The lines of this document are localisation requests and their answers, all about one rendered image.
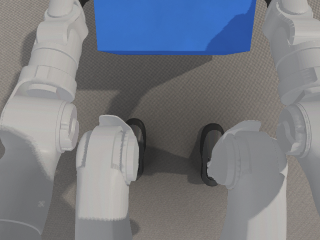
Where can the robot right forearm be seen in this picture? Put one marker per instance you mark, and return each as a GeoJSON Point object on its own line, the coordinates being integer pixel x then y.
{"type": "Point", "coordinates": [294, 40]}

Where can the robot right upper arm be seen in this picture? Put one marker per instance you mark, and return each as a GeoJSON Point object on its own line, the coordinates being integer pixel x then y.
{"type": "Point", "coordinates": [298, 135]}

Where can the robot left upper arm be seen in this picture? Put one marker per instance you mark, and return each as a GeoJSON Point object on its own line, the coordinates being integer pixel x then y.
{"type": "Point", "coordinates": [35, 132]}

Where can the left robot shin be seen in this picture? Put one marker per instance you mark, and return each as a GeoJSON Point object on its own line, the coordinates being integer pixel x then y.
{"type": "Point", "coordinates": [104, 120]}

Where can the robot left forearm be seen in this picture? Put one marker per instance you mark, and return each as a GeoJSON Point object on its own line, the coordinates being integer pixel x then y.
{"type": "Point", "coordinates": [55, 55]}

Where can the carton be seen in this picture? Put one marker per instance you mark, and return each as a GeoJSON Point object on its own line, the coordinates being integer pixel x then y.
{"type": "Point", "coordinates": [174, 27]}

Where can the left robot thigh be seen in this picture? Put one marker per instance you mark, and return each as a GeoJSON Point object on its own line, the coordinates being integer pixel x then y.
{"type": "Point", "coordinates": [102, 192]}

